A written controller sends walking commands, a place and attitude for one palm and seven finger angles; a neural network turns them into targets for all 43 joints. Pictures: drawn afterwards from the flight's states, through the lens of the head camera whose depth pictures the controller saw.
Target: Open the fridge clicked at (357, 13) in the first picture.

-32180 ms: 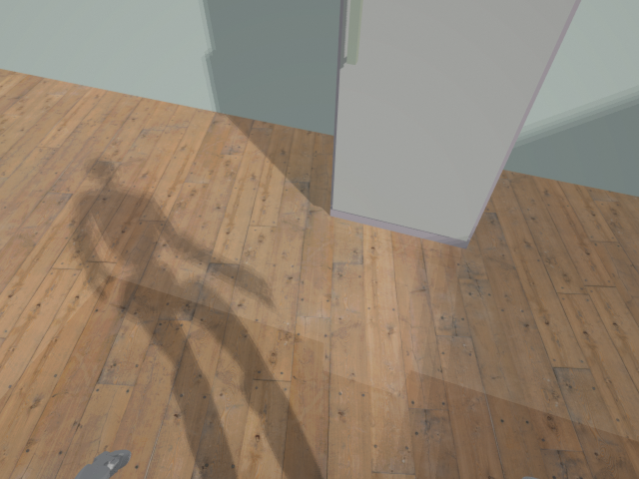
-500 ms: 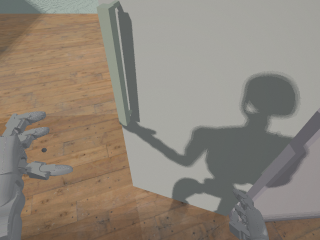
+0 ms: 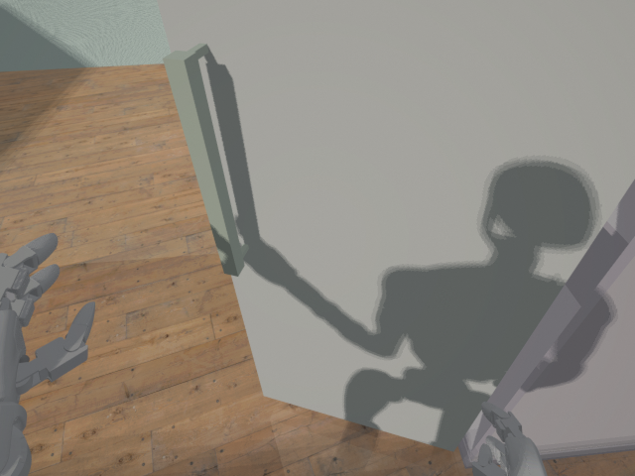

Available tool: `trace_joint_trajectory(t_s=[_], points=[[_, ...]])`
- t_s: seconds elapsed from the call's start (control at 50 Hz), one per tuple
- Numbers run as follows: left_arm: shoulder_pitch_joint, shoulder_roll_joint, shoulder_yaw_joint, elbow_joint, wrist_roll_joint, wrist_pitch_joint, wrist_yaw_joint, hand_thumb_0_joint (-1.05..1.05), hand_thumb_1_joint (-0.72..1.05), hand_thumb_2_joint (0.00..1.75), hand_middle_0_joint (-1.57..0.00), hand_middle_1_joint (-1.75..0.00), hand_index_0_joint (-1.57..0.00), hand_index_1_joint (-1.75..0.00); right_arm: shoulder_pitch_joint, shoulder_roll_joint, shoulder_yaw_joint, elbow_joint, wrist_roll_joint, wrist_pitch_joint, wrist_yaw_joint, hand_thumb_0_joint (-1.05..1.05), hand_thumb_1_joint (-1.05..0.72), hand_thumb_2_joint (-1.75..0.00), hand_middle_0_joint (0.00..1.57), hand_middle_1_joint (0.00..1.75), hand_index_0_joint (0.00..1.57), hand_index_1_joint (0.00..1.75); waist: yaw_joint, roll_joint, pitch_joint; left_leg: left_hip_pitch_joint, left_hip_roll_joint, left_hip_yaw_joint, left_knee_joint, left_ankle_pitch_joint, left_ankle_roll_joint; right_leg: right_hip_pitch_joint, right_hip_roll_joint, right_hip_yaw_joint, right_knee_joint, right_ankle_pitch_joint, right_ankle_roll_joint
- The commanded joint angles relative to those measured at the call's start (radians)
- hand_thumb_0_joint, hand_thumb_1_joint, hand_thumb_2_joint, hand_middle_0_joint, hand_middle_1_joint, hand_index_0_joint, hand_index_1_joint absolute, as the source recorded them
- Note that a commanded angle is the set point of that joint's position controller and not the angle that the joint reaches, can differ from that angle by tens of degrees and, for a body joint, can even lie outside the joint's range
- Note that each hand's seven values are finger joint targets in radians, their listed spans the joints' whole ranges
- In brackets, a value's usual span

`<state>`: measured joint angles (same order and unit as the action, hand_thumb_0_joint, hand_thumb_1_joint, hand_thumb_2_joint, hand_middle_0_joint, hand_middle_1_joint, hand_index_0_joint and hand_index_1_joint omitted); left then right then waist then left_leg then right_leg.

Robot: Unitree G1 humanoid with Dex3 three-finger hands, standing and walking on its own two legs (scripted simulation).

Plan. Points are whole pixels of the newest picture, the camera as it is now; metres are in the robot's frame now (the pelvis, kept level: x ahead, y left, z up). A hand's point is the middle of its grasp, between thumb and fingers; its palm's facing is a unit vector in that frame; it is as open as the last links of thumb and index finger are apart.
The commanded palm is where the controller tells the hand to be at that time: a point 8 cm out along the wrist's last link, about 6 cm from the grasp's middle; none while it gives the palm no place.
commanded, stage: draw the hand back to the body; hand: left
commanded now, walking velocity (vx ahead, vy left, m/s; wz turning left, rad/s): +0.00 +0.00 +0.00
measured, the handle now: (220, 177) +0.47 +0.21 +0.15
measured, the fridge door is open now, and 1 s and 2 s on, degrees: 68 68 68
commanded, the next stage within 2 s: step back with the hand held close in 0.40 s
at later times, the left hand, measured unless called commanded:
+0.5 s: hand (67, 338) +0.19 +0.27 +0.16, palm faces +0.49 -0.79 -0.38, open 7.4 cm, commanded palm +0.14 +0.30 +0.17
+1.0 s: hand out of the picture +0.14 +0.31 +0.16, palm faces +0.41 -0.78 -0.48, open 7.4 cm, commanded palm +0.07 +0.34 +0.17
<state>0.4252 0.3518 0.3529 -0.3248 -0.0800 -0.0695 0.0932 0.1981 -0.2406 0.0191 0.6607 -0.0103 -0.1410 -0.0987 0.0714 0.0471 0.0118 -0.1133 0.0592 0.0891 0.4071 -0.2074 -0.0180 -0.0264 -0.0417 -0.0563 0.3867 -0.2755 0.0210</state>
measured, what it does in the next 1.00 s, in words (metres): shifts its weight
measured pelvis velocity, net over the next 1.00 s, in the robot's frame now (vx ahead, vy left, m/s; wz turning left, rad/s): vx -0.07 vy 0.04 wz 0.01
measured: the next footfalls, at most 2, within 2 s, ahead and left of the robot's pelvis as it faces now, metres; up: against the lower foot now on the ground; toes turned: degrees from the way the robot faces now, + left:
right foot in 1.52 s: -0.15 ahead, -0.08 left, +0.00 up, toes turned +4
left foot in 1.72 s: -0.15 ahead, +0.17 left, +0.00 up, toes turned +5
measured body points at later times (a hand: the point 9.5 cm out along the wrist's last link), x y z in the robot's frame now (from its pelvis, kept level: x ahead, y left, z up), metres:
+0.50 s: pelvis +0.00 +0.00 +0.00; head -0.02 -0.02 +0.45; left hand +0.15 +0.31 +0.18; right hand +0.20 -0.22 -0.08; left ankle +0.01 +0.13 -0.74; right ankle -0.04 -0.13 -0.74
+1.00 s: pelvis -0.07 +0.04 -0.01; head -0.05 +0.06 +0.44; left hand +0.11 +0.35 +0.18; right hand +0.12 -0.19 -0.07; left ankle +0.01 +0.13 -0.74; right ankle -0.04 -0.13 -0.74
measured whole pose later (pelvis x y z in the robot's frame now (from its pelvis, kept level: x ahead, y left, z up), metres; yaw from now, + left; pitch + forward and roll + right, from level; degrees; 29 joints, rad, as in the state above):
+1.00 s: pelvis -0.07 +0.04 -0.01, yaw +1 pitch -1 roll -2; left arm 0.51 0.45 0.44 -0.51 -0.06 -0.18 0.12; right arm 0.18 -0.22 0.02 0.52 0.01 -0.03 -0.10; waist 0.02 -0.01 0.06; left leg -0.35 0.04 0.09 0.53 -0.16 0.05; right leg -0.26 -0.06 -0.02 0.50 -0.22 0.05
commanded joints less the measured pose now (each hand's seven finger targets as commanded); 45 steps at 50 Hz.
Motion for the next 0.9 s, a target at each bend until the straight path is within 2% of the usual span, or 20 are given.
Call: trace_joint_trajectory(t_s=[0.0, 0.1, 0.16, 0.22, 0.26, 0.3, 0.4, 0.44, 0.48, 0.5, 0.52, 0.54, 0.58, 0.6, 0.66, 0.7, 0.74, 0.78, 0.82, 0.88], points=[[-0.053, 0.203, 0.138, -0.240, -0.004, -0.067, 0.014, 0.00, 0.90, 0.90, -0.20, -0.30, -0.20, -0.30, -0.141, -0.093, -0.039, -0.164, -0.001, -0.055, -0.007, 0.00, -0.90, -0.90, 0.20, 0.30, 0.20, 0.30, 0.012, 0.005, -0.045, 0.078, -0.039, -0.013, -0.039, 0.191, 0.049, -0.088, 0.034, 0.013, -0.078, 0.267, -0.014], [-0.087, 0.177, 0.112, -0.178, -0.008, -0.053, 0.009, 0.00, 0.90, 0.90, -0.20, -0.30, -0.20, -0.30, -0.133, -0.097, -0.040, -0.155, -0.002, -0.042, -0.015, 0.00, -0.90, -0.90, 0.20, 0.30, 0.20, 0.30, -0.001, -0.047, 0.007, 0.077, -0.036, -0.009, -0.052, 0.144, 0.055, -0.121, 0.033, 0.015, -0.104, 0.213, -0.005], [-0.118, 0.179, 0.109, -0.197, -0.007, -0.056, 0.011, 0.00, 0.90, 0.90, -0.20, -0.30, -0.20, -0.30, -0.136, -0.090, -0.039, -0.158, -0.004, -0.038, -0.020, 0.00, -0.90, -0.90, 0.20, 0.30, 0.20, 0.30, 0.000, -0.038, -0.031, 0.092, -0.042, -0.009, -0.049, 0.150, 0.059, -0.105, 0.030, 0.018, -0.095, 0.218, -0.004], [-0.130, 0.197, 0.116, -0.248, -0.001, -0.060, 0.017, 0.00, 0.90, 0.90, -0.20, -0.30, -0.20, -0.30, -0.140, -0.088, -0.038, -0.159, -0.010, -0.047, -0.021, 0.00, -0.90, -0.90, 0.20, 0.30, 0.20, 0.30, 0.008, 0.016, -0.089, 0.113, -0.048, -0.011, -0.041, 0.184, 0.060, -0.071, 0.026, 0.019, -0.085, 0.262, -0.008], [-0.121, 0.193, 0.112, -0.261, 0.002, -0.062, 0.023, 0.00, 0.90, 0.90, -0.20, -0.30, -0.20, -0.30, -0.143, -0.084, -0.034, -0.157, -0.012, -0.053, -0.019, 0.00, -0.90, -0.90, 0.20, 0.30, 0.20, 0.30, 0.010, 0.042, -0.090, 0.115, -0.050, -0.012, -0.038, 0.197, 0.055, -0.067, 0.028, 0.016, -0.080, 0.276, -0.010], [-0.110, 0.210, 0.125, -0.268, 0.006, -0.061, 0.027, 0.00, 0.90, 0.90, -0.20, -0.30, -0.20, -0.30, -0.143, -0.089, -0.036, -0.151, -0.014, -0.057, -0.020, 0.00, -0.90, -0.90, 0.20, 0.30, 0.20, 0.30, 0.012, 0.024, -0.097, 0.117, -0.050, -0.014, -0.036, 0.210, 0.055, -0.060, 0.030, 0.015, -0.087, 0.291, -0.011], [-0.065, 0.196, 0.133, -0.214, 0.000, -0.052, 0.021, 0.00, 0.90, 0.90, -0.20, -0.30, -0.20, -0.30, -0.142, -0.087, -0.038, -0.152, -0.009, -0.044, -0.016, 0.00, -0.90, -0.90, 0.20, 0.30, 0.20, 0.30, 0.014, -0.026, -0.049, 0.091, -0.042, -0.014, -0.046, 0.216, 0.051, -0.069, 0.034, 0.007, -0.081, 0.296, -0.009], [-0.079, 0.186, 0.127, -0.209, -0.003, -0.050, 0.018, 0.00, 0.90, 0.90, -0.20, -0.30, -0.20, -0.30, -0.142, -0.084, -0.035, -0.157, -0.008, -0.036, -0.014, 0.00, -0.90, -0.90, 0.20, 0.30, 0.20, 0.30, 0.010, -0.008, -0.030, 0.085, -0.042, -0.014, -0.051, 0.195, 0.049, -0.083, 0.033, 0.008, -0.081, 0.269, -0.009], [-0.076, 0.174, 0.118, -0.193, -0.006, -0.050, 0.013, 0.00, 0.90, 0.90, -0.20, -0.30, -0.20, -0.30, -0.143, -0.085, -0.037, -0.159, -0.004, -0.029, -0.012, 0.00, -0.90, -0.90, 0.20, 0.30, 0.20, 0.30, 0.008, -0.033, -0.017, 0.081, -0.039, -0.016, -0.058, 0.176, 0.049, -0.092, 0.036, 0.006, -0.085, 0.237, -0.008], [-0.159, 0.144, 0.057, -0.253, 0.003, -0.056, 0.008, 0.00, 0.90, 0.90, -0.20, -0.30, -0.20, -0.30, -0.149, -0.090, -0.033, -0.163, -0.007, -0.036, -0.010, 0.00, -0.90, -0.90, 0.20, 0.30, 0.20, 0.30, 0.001, -0.009, -0.037, 0.096, -0.043, -0.017, -0.057, 0.183, 0.054, -0.086, 0.033, 0.008, -0.088, 0.250, -0.008], [-0.257, 0.284, 0.176, -0.317, 0.012, -0.095, 0.025, 0.00, 0.90, 0.90, -0.20, -0.30, -0.20, -0.30, -0.170, -0.112, -0.036, -0.195, 0.000, -0.011, -0.005, 0.00, -0.90, -0.90, 0.20, 0.30, 0.20, 0.30, -0.036, -0.023, 0.016, 0.022, -0.012, -0.009, 0.019, 0.153, 0.061, -0.197, -0.022, 0.073, -0.134, 0.344, -0.002], [-0.156, 0.209, 0.119, -0.232, 0.015, -0.097, 0.018, 0.00, 0.90, 0.90, -0.20, -0.30, -0.20, -0.30, -0.159, -0.088, -0.031, -0.174, -0.005, 0.010, -0.006, 0.00, -0.90, -0.90, 0.20, 0.30, 0.20, 0.30, -0.044, -0.089, -0.009, 0.000, -0.017, -0.018, 0.046, 0.151, 0.059, -0.183, -0.049, 0.062, -0.116, 0.401, -0.003], [-0.094, 0.196, 0.106, -0.236, 0.025, -0.095, 0.020, 0.00, 0.90, 0.90, -0.20, -0.30, -0.20, -0.30, -0.152, -0.084, -0.036, -0.197, -0.004, 0.036, 0.000, 0.00, -0.90, -0.90, 0.20, 0.30, 0.20, 0.30, -0.041, -0.120, -0.053, -0.012, -0.022, -0.007, 0.070, 0.181, 0.057, -0.158, -0.064, 0.068, -0.086, 0.507, 0.000], [-0.086, 0.213, 0.122, -0.273, 0.026, -0.101, 0.022, 0.00, 0.90, 0.90, -0.20, -0.30, -0.20, -0.30, -0.156, -0.092, -0.042, -0.207, -0.003, 0.045, -0.003, 0.00, -0.90, -0.90, 0.20, 0.30, 0.20, 0.30, -0.038, -0.083, -0.090, -0.014, -0.021, -0.010, 0.072, 0.242, 0.056, -0.128, -0.065, 0.055, -0.055, 0.569, -0.001], [0.013, 0.228, 0.155, -0.324, 0.019, -0.107, 0.031, 0.00, 0.90, 0.90, -0.20, -0.30, -0.20, -0.30, -0.138, -0.093, -0.052, -0.244, 0.004, 0.080, 0.000, 0.00, -0.90, -0.90, 0.20, 0.30, 0.20, 0.30, -0.041, -0.029, -0.183, 0.010, -0.002, -0.015, 0.061, 0.376, 0.052, -0.100, -0.043, 0.043, 0.006, 0.565, -0.003], [0.070, 0.259, 0.194, -0.359, 0.014, -0.115, 0.037, 0.00, 0.90, 0.90, -0.20, -0.30, -0.20, -0.30, -0.140, -0.096, -0.054, -0.260, 0.005, 0.094, -0.004, 0.00, -0.90, -0.90, 0.20, 0.30, 0.20, 0.30, -0.036, 0.018, -0.215, 0.005, 0.007, -0.027, 0.055, 0.432, 0.051, -0.091, -0.031, 0.035, 0.033, 0.537, -0.004], [0.089, 0.256, 0.198, -0.390, 0.008, -0.121, 0.039, 0.00, 0.90, 0.90, -0.20, -0.30, -0.20, -0.30, -0.138, -0.092, -0.054, -0.279, 0.009, 0.106, -0.002, 0.00, -0.90, -0.90, 0.20, 0.30, 0.20, 0.30, -0.039, 0.014, -0.218, -0.027, 0.018, -0.041, 0.047, 0.434, 0.049, -0.089, -0.015, 0.036, 0.052, 0.500, -0.003], [0.106, 0.269, 0.215, -0.398, 0.003, -0.130, 0.043, 0.00, 0.90, 0.90, -0.20, -0.30, -0.20, -0.30, -0.132, -0.094, -0.056, -0.290, 0.011, 0.108, -0.004, 0.00, -0.90, -0.90, 0.20, 0.30, 0.20, 0.30, -0.040, 0.006, -0.211, -0.055, 0.027, -0.050, 0.030, 0.393, 0.050, -0.096, -0.003, 0.034, 0.062, 0.451, 0.002], [0.119, 0.270, 0.220, -0.404, 0.002, -0.138, 0.046, 0.00, 0.90, 0.90, -0.20, -0.30, -0.20, -0.30, -0.124, -0.099, -0.058, -0.293, 0.012, 0.100, -0.006, 0.00, -0.90, -0.90, 0.20, 0.30, 0.20, 0.30, -0.040, 0.036, -0.208, -0.081, 0.040, -0.069, 0.007, 0.359, 0.053, -0.093, 0.008, 0.027, 0.084, 0.401, 0.004], [0.100, 0.245, 0.207, -0.388, 0.007, -0.154, 0.049, 0.00, 0.90, 0.90, -0.20, -0.30, -0.20, -0.30, -0.117, -0.116, -0.061, -0.292, 0.013, 0.082, -0.008, 0.00, -0.90, -0.90, 0.20, 0.30, 0.20, 0.30, -0.043, 0.107, -0.154, -0.224, 0.073, -0.106, -0.071, 0.080, 0.075, -0.068, 0.035, 0.027, 0.126, 0.234, 0.007]])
